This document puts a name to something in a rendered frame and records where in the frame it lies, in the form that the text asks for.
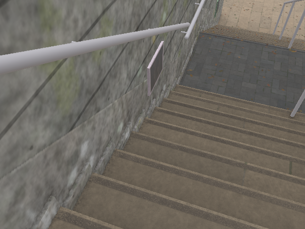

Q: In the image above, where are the stairs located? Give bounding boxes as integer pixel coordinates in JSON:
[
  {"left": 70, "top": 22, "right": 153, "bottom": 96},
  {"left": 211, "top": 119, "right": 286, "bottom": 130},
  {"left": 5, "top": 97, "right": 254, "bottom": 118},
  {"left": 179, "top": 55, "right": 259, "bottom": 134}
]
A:
[
  {"left": 48, "top": 84, "right": 305, "bottom": 229},
  {"left": 203, "top": 24, "right": 305, "bottom": 52}
]

